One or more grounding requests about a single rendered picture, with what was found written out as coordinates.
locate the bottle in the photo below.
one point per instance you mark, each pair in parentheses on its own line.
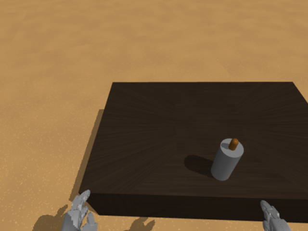
(228,155)

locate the right robot hand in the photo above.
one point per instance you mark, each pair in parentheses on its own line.
(273,221)

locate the left robot hand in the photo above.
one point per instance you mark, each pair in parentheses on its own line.
(73,218)

